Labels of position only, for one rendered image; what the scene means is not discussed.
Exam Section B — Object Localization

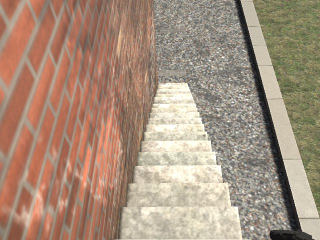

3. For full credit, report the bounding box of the robot right hand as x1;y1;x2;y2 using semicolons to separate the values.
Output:
269;229;315;240

